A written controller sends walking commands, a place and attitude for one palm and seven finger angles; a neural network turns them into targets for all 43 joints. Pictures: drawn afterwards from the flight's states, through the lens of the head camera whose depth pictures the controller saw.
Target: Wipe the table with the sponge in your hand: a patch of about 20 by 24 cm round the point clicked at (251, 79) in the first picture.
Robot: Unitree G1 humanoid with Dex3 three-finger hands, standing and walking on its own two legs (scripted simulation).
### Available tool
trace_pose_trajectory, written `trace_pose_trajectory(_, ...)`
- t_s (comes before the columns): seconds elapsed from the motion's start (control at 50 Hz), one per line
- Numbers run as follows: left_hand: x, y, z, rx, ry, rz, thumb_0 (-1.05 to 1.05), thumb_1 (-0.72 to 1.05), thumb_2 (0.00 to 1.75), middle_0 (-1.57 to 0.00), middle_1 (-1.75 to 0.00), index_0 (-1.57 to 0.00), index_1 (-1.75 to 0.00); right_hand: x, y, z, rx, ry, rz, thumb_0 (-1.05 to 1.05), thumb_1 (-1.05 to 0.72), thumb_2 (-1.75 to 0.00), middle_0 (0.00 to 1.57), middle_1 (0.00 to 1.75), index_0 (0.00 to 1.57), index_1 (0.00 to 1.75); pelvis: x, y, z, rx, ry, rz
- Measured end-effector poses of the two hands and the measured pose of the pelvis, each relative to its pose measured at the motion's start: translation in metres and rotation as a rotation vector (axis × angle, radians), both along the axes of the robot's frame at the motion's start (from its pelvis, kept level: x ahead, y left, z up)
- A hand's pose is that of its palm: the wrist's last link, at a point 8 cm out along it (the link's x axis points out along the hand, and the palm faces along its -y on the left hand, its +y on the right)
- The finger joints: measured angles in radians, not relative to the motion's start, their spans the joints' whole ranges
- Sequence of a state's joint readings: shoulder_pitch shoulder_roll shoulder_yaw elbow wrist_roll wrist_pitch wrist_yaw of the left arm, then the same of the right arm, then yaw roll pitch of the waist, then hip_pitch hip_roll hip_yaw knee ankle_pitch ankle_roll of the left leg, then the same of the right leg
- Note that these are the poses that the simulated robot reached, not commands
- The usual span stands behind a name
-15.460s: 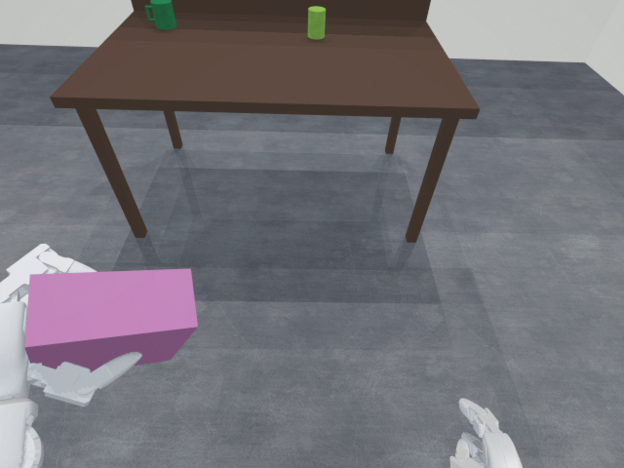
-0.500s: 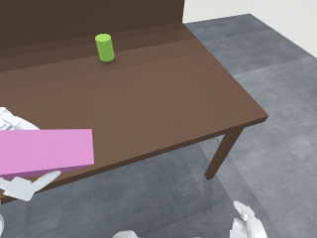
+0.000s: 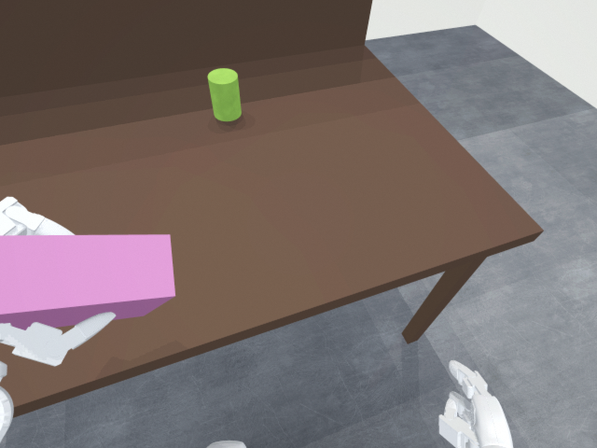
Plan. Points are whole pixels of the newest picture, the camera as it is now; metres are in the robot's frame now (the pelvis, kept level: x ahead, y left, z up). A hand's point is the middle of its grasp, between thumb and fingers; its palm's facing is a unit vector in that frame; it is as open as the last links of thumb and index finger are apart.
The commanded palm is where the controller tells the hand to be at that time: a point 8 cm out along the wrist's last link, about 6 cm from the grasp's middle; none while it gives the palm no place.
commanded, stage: come to a stop and stand still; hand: left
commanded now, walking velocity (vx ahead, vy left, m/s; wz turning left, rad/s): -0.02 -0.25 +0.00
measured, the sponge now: (111, 283) +0.24 +0.21 +0.14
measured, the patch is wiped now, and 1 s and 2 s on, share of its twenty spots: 0.00 0.00 0.00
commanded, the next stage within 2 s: look again from close up in 1.04 s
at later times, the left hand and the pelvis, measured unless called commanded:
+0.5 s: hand (25, 264) +0.24 +0.27 +0.19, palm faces +0.36 -0.85 -0.39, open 10.1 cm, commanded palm +0.16 +0.30 +0.19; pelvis -0.01 +0.02 +0.02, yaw -2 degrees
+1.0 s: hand (0, 276) +0.23 +0.30 +0.17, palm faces +0.33 -0.86 -0.40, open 10.1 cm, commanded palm +0.17 +0.33 +0.19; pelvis +0.00 +0.05 +0.02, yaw -1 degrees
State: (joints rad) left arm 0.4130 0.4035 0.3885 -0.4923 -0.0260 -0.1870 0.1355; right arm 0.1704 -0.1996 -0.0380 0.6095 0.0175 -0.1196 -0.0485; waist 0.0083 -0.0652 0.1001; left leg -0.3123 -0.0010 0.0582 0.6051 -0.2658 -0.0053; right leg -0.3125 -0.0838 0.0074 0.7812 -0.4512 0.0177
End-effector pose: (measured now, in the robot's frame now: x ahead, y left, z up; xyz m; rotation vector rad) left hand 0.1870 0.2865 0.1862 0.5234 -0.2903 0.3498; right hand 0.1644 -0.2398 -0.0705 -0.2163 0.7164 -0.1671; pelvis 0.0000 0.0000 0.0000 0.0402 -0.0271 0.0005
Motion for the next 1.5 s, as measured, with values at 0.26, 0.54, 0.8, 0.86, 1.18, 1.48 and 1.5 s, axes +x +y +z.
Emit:
trace_pose_trajectory(0.26,-0.009,0.009,0.006,-0.069,0.050,-0.002,-0.01,-0.49,1.00,-0.75,-1.35,-0.74,-1.35,-0.002,0.051,0.013,0.079,0.002,0.074,0.01,-0.90,-0.90,0.20,0.30,0.20,0.30,0.002,0.008,0.018,-0.060,0.015,-0.004)
trace_pose_trajectory(0.54,0.007,0.014,0.005,-0.051,0.028,-0.114,-0.01,-0.49,1.00,-0.75,-1.35,-0.74,-1.35,-0.015,0.024,0.028,0.000,-0.059,0.019,0.01,-0.90,-0.90,0.20,0.30,0.20,0.30,-0.008,0.027,0.018,-0.058,0.018,-0.043)
trace_pose_trajectory(0.8,0.003,0.051,0.003,-0.033,-0.003,-0.042,-0.01,-0.49,1.00,-0.75,-1.35,-0.74,-1.35,-0.014,0.061,0.020,-0.014,0.024,0.072,0.01,-0.90,-0.90,0.20,0.30,0.20,0.30,-0.001,0.043,0.018,-0.065,0.022,-0.018)
trace_pose_trajectory(0.86,0.004,0.049,0.003,-0.047,-0.015,-0.056,-0.01,-0.49,1.00,-0.75,-1.35,-0.74,-1.35,-0.005,0.071,0.021,0.003,0.001,0.089,0.01,-0.90,-0.90,0.20,0.30,0.20,0.30,0.001,0.046,0.018,-0.066,0.022,-0.019)
trace_pose_trajectory(1.18,-0.002,0.057,0.002,-0.049,0.008,-0.051,-0.01,-0.49,1.01,-0.75,-1.35,-0.74,-1.35,0.011,0.081,0.031,0.001,-0.050,0.104,0.01,-0.90,-0.90,0.20,0.30,0.20,0.30,0.000,0.053,0.018,-0.072,0.024,-0.011)
trace_pose_trajectory(1.48,-0.004,0.046,0.001,-0.046,0.028,-0.067,-0.01,-0.49,1.01,-0.75,-1.35,-0.74,-1.35,-0.011,0.062,0.025,-0.009,-0.011,0.052,0.01,-0.90,-0.90,0.20,0.30,0.20,0.30,-0.003,0.048,0.019,-0.072,0.021,-0.012)
trace_pose_trajectory(1.5,-0.004,0.046,0.001,-0.044,0.029,-0.068,-0.01,-0.49,1.01,-0.75,-1.35,-0.74,-1.35,-0.012,0.062,0.025,-0.007,-0.010,0.050,0.01,-0.90,-0.90,0.20,0.30,0.20,0.30,-0.003,0.048,0.019,-0.072,0.021,-0.012)
